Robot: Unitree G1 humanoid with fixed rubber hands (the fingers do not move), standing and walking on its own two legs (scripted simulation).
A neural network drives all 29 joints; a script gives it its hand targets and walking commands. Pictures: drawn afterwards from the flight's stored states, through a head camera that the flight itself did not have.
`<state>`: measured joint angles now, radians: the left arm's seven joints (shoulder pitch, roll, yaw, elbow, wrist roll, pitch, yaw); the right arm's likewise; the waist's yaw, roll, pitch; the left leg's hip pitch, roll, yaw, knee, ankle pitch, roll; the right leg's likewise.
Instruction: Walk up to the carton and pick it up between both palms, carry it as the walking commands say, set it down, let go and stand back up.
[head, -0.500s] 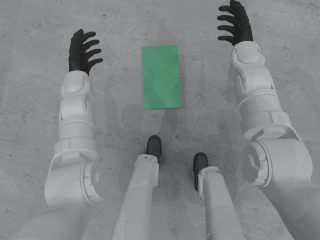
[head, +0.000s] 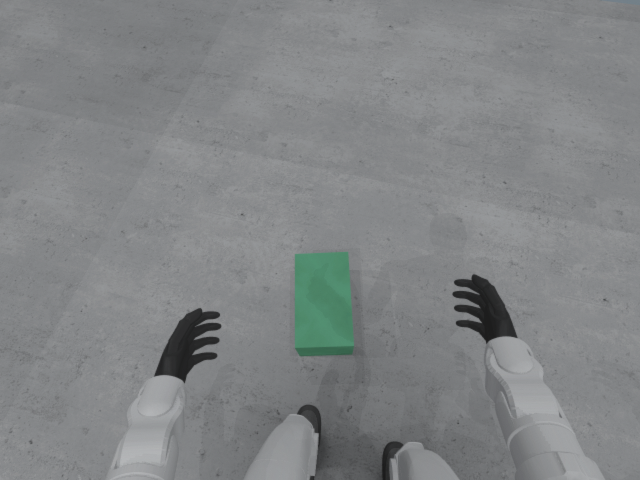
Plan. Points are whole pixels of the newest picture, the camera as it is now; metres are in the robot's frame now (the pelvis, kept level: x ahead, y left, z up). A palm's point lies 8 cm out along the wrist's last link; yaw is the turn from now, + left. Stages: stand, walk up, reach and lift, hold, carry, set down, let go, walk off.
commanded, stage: let go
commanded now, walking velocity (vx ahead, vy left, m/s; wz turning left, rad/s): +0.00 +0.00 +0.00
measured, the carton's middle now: (323, 304) +0.49 +0.08 -0.68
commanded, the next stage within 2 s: stand in 0.84 s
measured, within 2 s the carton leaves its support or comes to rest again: neither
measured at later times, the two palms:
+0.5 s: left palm (185, 367) +0.22 +0.21 -0.04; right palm (582, 401) +0.22 -0.25 -0.05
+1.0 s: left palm (158, 413) +0.17 +0.25 -0.08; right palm (605, 454) +0.16 -0.28 -0.07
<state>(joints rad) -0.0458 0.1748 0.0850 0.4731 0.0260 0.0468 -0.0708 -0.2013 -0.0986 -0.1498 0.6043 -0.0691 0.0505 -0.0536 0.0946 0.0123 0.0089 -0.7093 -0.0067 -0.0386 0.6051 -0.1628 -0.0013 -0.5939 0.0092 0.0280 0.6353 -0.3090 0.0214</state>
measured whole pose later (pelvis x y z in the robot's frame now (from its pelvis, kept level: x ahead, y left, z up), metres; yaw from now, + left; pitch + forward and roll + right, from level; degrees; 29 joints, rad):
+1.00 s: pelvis +0.06 -0.01 +0.01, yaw +3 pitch +3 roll +1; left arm 0.29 0.28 0.04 0.57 0.04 0.01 0.03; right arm 0.34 -0.27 -0.03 0.66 -0.04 -0.03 0.00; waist 0.00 -0.06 -0.06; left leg -0.35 -0.03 -0.06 0.57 -0.27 -0.01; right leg -0.21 -0.02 -0.01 0.57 -0.41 0.00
